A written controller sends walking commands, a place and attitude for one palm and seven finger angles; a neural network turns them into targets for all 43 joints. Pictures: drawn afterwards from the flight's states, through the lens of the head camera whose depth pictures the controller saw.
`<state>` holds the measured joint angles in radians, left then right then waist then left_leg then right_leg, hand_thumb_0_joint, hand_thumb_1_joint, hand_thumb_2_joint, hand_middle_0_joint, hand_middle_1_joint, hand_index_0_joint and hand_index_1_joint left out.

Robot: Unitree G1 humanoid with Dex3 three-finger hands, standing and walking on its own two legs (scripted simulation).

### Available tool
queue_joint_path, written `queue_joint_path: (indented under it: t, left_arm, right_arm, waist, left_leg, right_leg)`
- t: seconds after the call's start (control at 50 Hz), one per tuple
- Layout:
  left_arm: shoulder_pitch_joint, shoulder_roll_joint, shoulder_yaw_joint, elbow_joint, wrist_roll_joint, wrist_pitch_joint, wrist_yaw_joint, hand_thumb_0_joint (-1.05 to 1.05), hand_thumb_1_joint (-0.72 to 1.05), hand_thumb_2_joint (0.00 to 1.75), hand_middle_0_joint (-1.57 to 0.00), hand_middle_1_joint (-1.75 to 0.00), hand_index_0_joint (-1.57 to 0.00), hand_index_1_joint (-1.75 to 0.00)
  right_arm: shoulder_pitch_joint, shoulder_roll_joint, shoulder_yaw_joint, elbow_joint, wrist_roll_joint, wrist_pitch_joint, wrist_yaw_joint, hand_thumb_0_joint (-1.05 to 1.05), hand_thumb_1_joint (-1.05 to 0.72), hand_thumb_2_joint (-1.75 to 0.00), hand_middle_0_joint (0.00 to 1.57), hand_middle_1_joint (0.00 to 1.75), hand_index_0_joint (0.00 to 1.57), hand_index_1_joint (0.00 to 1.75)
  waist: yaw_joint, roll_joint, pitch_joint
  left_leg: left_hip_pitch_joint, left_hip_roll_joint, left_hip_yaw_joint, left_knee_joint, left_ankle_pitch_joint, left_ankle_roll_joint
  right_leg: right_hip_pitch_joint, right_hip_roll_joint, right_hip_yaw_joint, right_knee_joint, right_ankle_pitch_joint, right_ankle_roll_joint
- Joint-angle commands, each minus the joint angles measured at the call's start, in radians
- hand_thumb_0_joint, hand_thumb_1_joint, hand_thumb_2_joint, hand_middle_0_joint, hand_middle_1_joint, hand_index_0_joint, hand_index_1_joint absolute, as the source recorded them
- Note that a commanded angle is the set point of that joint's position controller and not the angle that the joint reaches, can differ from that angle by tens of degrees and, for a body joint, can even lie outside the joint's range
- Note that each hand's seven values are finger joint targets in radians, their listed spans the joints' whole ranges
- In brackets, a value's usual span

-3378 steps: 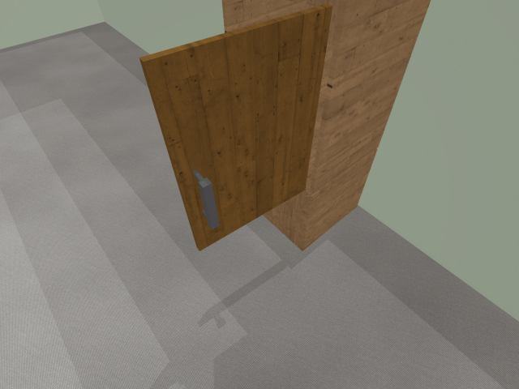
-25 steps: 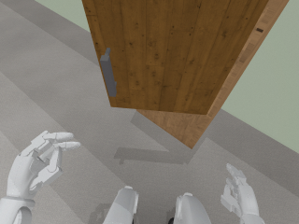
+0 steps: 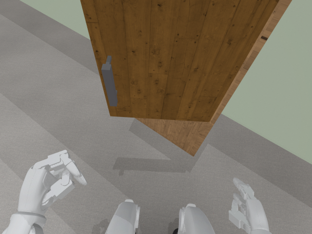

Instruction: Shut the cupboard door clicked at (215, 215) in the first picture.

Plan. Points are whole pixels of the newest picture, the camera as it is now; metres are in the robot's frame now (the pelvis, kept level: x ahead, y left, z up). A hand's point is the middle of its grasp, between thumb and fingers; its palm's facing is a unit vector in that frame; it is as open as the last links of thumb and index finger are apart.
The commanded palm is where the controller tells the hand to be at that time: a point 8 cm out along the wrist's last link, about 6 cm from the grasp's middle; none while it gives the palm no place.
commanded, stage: raise the hand and make a fist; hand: left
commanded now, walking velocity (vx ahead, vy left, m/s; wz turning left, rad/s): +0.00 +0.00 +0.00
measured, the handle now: (111, 82) +0.53 +0.19 +0.02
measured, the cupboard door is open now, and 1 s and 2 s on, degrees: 34 34 34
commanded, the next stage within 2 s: bring the fist close to the handle in 0.80 s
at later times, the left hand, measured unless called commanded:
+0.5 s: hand (89, 172) +0.24 +0.17 +0.06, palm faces +0.03 -1.00 -0.04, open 3.1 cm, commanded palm +0.21 +0.22 +0.06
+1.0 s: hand (89, 173) +0.24 +0.17 +0.06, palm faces +0.05 -1.00 -0.05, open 3.1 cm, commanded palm +0.23 +0.21 +0.05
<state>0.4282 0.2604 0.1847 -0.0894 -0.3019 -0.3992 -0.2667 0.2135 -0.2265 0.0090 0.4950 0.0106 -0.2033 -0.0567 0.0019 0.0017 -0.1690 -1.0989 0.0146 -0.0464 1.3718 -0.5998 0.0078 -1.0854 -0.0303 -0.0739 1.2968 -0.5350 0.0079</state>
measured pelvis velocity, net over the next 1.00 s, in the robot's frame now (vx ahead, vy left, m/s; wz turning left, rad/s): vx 0.01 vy -0.02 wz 0.01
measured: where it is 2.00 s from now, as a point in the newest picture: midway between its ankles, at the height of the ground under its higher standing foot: outside the picture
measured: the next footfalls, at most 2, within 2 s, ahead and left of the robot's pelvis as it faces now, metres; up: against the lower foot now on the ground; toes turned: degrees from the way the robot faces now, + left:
none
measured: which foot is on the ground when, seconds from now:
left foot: down 0.00-1.00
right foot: down 0.00-1.00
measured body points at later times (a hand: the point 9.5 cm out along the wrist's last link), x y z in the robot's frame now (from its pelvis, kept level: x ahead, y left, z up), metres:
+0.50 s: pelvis +0.01 -0.02 +0.00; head +0.09 -0.01 +0.45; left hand +0.23 +0.22 +0.06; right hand +0.20 -0.25 -0.07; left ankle +0.03 +0.11 -0.61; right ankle +0.05 -0.13 -0.61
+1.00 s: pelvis +0.01 -0.02 +0.00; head +0.08 -0.02 +0.45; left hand +0.23 +0.22 +0.06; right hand +0.20 -0.26 -0.07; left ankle +0.03 +0.11 -0.61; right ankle +0.05 -0.13 -0.61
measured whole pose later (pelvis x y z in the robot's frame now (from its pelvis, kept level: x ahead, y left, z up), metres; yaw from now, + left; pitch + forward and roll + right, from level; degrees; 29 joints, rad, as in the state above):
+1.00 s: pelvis +0.01 -0.02 +0.00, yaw +1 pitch +19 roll -2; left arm 0.36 0.22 0.15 -0.01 -0.27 -0.45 -0.21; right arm 0.23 -0.24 0.01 0.48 0.01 -0.14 -0.06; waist 0.01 0.02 -0.19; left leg -1.07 0.02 -0.05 1.34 -0.60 -0.03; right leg -1.07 -0.02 -0.08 1.31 -0.56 -0.02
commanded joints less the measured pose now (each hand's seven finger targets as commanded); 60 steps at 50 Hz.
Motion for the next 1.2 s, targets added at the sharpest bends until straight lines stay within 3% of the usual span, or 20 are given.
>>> queue_joint_path:
  t: [0.0, 0.06, 0.12, 0.2, 0.22, 0.32, 0.36, 0.38, 0.46, 0.52, 0.64, 0.72, 0.8, 0.88, 0.96, 1.02, 1.12, 1.14, 1.18]
  left_arm:
    - [0.033, 0.086, 0.079, -0.232, -0.018, -0.071, 0.041, 0.0, 0.9, 0.9, -1.23, -1.42, -1.23, -1.42]
    - [0.026, 0.055, 0.031, -0.177, 0.001, -0.043, 0.039, 0.0, 0.9, 0.9, -1.28, -1.48, -1.28, -1.48]
    - [-0.017, 0.069, 0.02, -0.143, 0.011, -0.029, 0.024, 0.0, 0.9, 0.9, -1.3, -1.5, -1.3, -1.5]
    - [-0.073, 0.094, 0.041, -0.188, 0.01, -0.062, 0.025, 0.0, 0.9, 0.9, -1.3, -1.5, -1.3, -1.5]
    - [-0.085, 0.118, 0.063, -0.211, 0.008, -0.074, 0.033, 0.0, 0.9, 0.9, -1.3, -1.5, -1.3, -1.5]
    - [-0.041, 0.096, 0.058, -0.197, 0.006, -0.096, 0.052, 0.0, 0.9, 0.9, -1.3, -1.5, -1.3, -1.5]
    - [-0.028, 0.065, 0.023, -0.165, 0.014, -0.08, 0.048, 0.0, 0.9, 0.9, -1.3, -1.5, -1.3, -1.5]
    - [-0.028, 0.059, 0.017, -0.162, 0.013, -0.07, 0.045, 0.0, 0.9, 0.9, -1.3, -1.5, -1.3, -1.5]
    - [-0.019, 0.073, 0.027, -0.139, 0.018, -0.038, 0.04, 0.0, 0.9, 0.9, -1.3, -1.5, -1.3, -1.5]
    - [-0.053, 0.101, 0.062, -0.166, 0.009, -0.058, 0.052, 0.0, 0.9, 0.9, -1.3, -1.5, -1.3, -1.5]
    - [-0.064, 0.072, 0.036, -0.152, 0.017, -0.118, 0.062, 0.0, 0.9, 0.9, -1.3, -1.5, -1.3, -1.5]
    - [-0.049, 0.076, 0.023, -0.122, 0.02, -0.098, 0.043, 0.0, 0.9, 0.9, -1.3, -1.5, -1.3, -1.5]
    - [-0.05, 0.089, 0.043, -0.135, 0.009, -0.082, 0.034, 0.0, 0.9, 0.9, -1.3, -1.5, -1.3, -1.5]
    - [-0.075, 0.086, 0.053, -0.156, 0.003, -0.104, 0.05, 0.0, 0.9, 0.9, -1.3, -1.5, -1.3, -1.5]
    - [-0.227, 0.06, 0.005, -0.072, 0.027, -0.126, 0.062, 0.0, 0.9, 0.9, -1.3, -1.5, -1.3, -1.5]
    - [-0.326, 0.054, -0.024, -0.026, 0.035, -0.122, 0.051, 0.0, 0.9, 0.9, -1.3, -1.5, -1.3, -1.5]
    - [-0.476, 0.11, 0.015, -0.005, 0.051, -0.079, 0.057, 0.0, 0.9, 0.9, -1.3, -1.5, -1.3, -1.5]
    - [-0.477, 0.111, 0.027, -0.011, 0.053, -0.072, 0.065, 0.0, 0.9, 0.9, -1.3, -1.5, -1.3, -1.5]
    - [-0.496, 0.094, 0.018, -0.019, 0.054, -0.062, 0.087, 0.0, 0.9, 0.9, -1.3, -1.5, -1.3, -1.5]
  right_arm:
    - [-0.034, -0.138, -0.066, -0.165, -0.001, -0.04, -0.006, 0.0, -0.9, -0.9, 0.2, 0.3, 0.2, 0.3]
    - [-0.024, -0.143, -0.066, -0.166, 0.0, -0.025, -0.003, 0.0, -0.9, -0.9, 0.2, 0.3, 0.2, 0.3]
    - [-0.014, -0.15, -0.061, -0.171, 0.001, -0.019, -0.01, 0.0, -0.9, -0.9, 0.2, 0.3, 0.2, 0.3]
    - [-0.016, -0.146, -0.058, -0.18, -0.002, -0.023, -0.017, 0.0, -0.9, -0.9, 0.2, 0.3, 0.2, 0.3]
    - [-0.015, -0.144, -0.057, -0.179, -0.005, -0.023, -0.019, 0.0, -0.9, -0.9, 0.2, 0.3, 0.2, 0.3]
    - [-0.012, -0.133, -0.058, -0.172, -0.01, -0.018, -0.012, 0.0, -0.9, -0.9, 0.2, 0.3, 0.2, 0.3]
    - [-0.011, -0.134, -0.061, -0.175, -0.005, -0.01, -0.007, 0.0, -0.9, -0.9, 0.2, 0.3, 0.2, 0.3]
    - [-0.011, -0.135, -0.062, -0.174, -0.004, -0.008, -0.007, 0.0, -0.9, -0.9, 0.2, 0.3, 0.2, 0.3]
    - [-0.009, -0.135, -0.066, -0.182, 0.001, 0.006, -0.009, 0.0, -0.9, -0.9, 0.2, 0.3, 0.2, 0.3]
    - [-0.011, -0.128, -0.064, -0.181, -0.003, 0.008, -0.013, 0.0, -0.9, -0.9, 0.2, 0.3, 0.2, 0.3]
    - [-0.014, -0.124, -0.064, -0.167, -0.007, 0.004, -0.011, 0.0, -0.9, -0.9, 0.2, 0.3, 0.2, 0.3]
    - [-0.009, -0.133, -0.065, -0.169, -0.002, 0.011, -0.01, 0.0, -0.9, -0.9, 0.2, 0.3, 0.2, 0.3]
    - [-0.015, -0.132, -0.067, -0.182, 0.002, 0.016, -0.013, 0.0, -0.9, -0.9, 0.2, 0.3, 0.2, 0.3]
    - [-0.02, -0.124, -0.062, -0.176, -0.003, 0.016, -0.013, 0.0, -0.9, -0.9, 0.2, 0.3, 0.2, 0.3]
    - [-0.012, -0.14, -0.057, -0.148, -0.008, 0.008, -0.016, 0.0, -0.9, -0.9, 0.2, 0.3, 0.2, 0.3]
    - [-0.005, -0.149, -0.054, -0.135, -0.008, -0.001, -0.02, 0.0, -0.9, -0.9, 0.2, 0.3, 0.2, 0.3]
    - [-0.005, -0.157, -0.055, -0.125, -0.006, 0.004, -0.026, 0.0, -0.9, -0.9, 0.2, 0.3, 0.2, 0.3]
    - [-0.012, -0.154, -0.055, -0.124, -0.007, 0.007, -0.022, 0.0, -0.9, -0.9, 0.2, 0.3, 0.2, 0.3]
    - [-0.013, -0.15, -0.054, -0.121, -0.009, 0.013, -0.014, 0.0, -0.9, -0.9, 0.2, 0.3, 0.2, 0.3]
  waist:
    - [0.027, 0.118, -0.264]
    - [0.0, 0.07, -0.215]
    - [-0.016, 0.037, -0.178]
    - [-0.003, 0.037, -0.214]
    - [0.01, 0.074, -0.232]
    - [0.016, 0.07, -0.272]
    - [0.001, 0.042, -0.253]
    - [0.002, 0.057, -0.255]
    - [0.001, 0.003, -0.253]
    - [0.007, 0.003, -0.257]
    - [0.0, 0.02, -0.258]
    - [-0.002, 0.033, -0.235]
    - [0.005, -0.013, -0.259]
    - [0.007, 0.019, -0.252]
    - [-0.039, 0.004, -0.178]
    - [-0.047, 0.019, -0.181]
    - [-0.023, 0.064, -0.302]
    - [-0.008, 0.085, -0.342]
    - [-0.003, 0.105, -0.376]
  left_leg:
    - [0.221, -0.022, -0.032, -0.285, 0.239, -0.018]
    - [0.195, -0.019, -0.034, -0.283, 0.218, -0.014]
    - [0.156, -0.022, -0.031, -0.274, 0.17, -0.003]
    - [0.164, -0.024, -0.022, -0.263, 0.182, -0.001]
    - [0.168, -0.026, -0.017, -0.256, 0.203, 0.0]
    - [0.17, -0.027, -0.002, -0.236, 0.256, 0.002]
    - [0.159, -0.026, 0.005, -0.233, 0.248, 0.003]
    - [0.158, -0.027, 0.008, -0.231, 0.253, 0.003]
    - [0.129, -0.026, 0.016, -0.223, 0.258, 0.008]
    - [0.108, -0.028, 0.019, -0.208, 0.26, 0.011]
    - [0.11, -0.027, 0.024, -0.194, 0.257, 0.01]
    - [0.113, -0.027, 0.021, -0.211, 0.233, 0.012]
    - [0.104, -0.029, 0.026, -0.209, 0.23, 0.013]
    - [0.113, -0.03, 0.024, -0.21, 0.234, 0.01]
    - [0.087, -0.026, 0.01, -0.195, 0.162, 0.012]
    - [0.073, -0.028, 0.006, -0.191, 0.12, 0.016]
    - [0.118, -0.028, 0.006, -0.214, 0.16, 0.017]
    - [0.145, -0.028, 0.007, -0.223, 0.184, 0.013]
    - [0.19, -0.026, 0.002, -0.235, 0.242, 0.009]
  right_leg:
    - [0.172, 0.056, -0.014, -0.147, 0.128, -0.04]
    - [0.168, 0.055, -0.016, -0.164, 0.121, -0.036]
    - [0.167, 0.056, -0.004, -0.185, 0.083, -0.036]
    - [0.183, 0.051, 0.01, -0.184, 0.082, -0.038]
    - [0.197, 0.053, 0.015, -0.177, 0.098, -0.043]
    - [0.232, 0.051, 0.024, -0.171, 0.157, -0.04]
    - [0.235, 0.045, 0.028, -0.183, 0.164, -0.033]
    - [0.239, 0.043, 0.032, -0.185, 0.174, -0.032]
    - [0.287, 0.038, 0.056, -0.203, 0.191, -0.026]
    - [0.314, 0.036, 0.079, -0.212, 0.191, -0.026]
    - [0.291, 0.03, 0.085, -0.2, 0.19, -0.025]
    - [0.273, 0.035, 0.078, -0.211, 0.151, -0.029]
    - [0.313, 0.027, 0.099, -0.227, 0.151, -0.022]
    - [0.296, 0.031, 0.085, -0.211, 0.158, -0.026]
    - [0.177, 0.037, 0.064, -0.204, 0.059, -0.027]
    - [0.156, 0.037, 0.07, -0.208, 0.006, -0.032]
    - [0.199, 0.036, 0.06, -0.184, 0.067, -0.035]
    - [0.209, 0.033, 0.053, -0.175, 0.098, -0.036]
    - [0.215, 0.033, 0.039, -0.162, 0.162, -0.037]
